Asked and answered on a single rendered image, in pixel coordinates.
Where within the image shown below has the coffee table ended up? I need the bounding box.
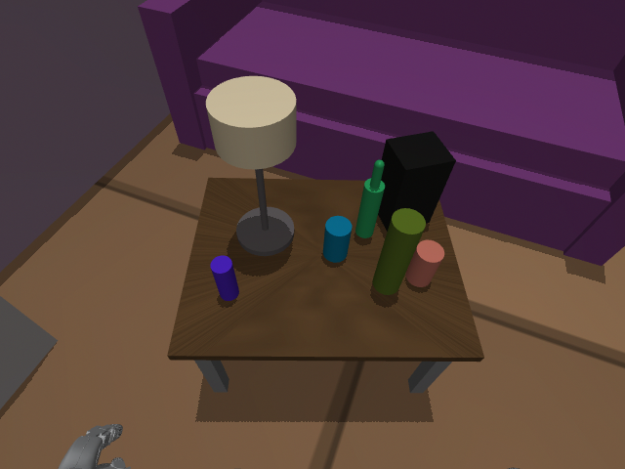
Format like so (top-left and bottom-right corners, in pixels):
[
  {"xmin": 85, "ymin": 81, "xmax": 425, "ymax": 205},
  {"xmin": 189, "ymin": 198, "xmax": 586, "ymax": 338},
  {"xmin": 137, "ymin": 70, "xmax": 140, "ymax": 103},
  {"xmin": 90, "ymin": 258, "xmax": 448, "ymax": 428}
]
[{"xmin": 167, "ymin": 178, "xmax": 484, "ymax": 393}]

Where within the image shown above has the left robot hand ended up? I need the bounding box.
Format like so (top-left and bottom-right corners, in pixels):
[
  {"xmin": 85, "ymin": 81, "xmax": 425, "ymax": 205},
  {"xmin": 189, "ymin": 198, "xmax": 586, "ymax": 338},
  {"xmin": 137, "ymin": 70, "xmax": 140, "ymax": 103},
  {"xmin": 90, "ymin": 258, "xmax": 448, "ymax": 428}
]
[{"xmin": 58, "ymin": 424, "xmax": 131, "ymax": 469}]

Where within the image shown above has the sofa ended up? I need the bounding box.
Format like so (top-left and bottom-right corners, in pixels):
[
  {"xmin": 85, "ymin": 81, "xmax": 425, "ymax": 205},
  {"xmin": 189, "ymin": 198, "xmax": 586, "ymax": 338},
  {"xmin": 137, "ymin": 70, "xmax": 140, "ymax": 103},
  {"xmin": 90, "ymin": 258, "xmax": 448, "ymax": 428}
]
[{"xmin": 138, "ymin": 0, "xmax": 625, "ymax": 266}]

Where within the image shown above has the desk lamp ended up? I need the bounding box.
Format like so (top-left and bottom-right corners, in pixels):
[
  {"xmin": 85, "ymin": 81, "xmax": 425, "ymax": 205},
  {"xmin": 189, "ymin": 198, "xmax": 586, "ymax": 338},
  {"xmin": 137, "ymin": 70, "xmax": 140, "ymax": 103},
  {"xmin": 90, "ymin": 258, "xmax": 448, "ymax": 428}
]
[{"xmin": 206, "ymin": 76, "xmax": 297, "ymax": 256}]

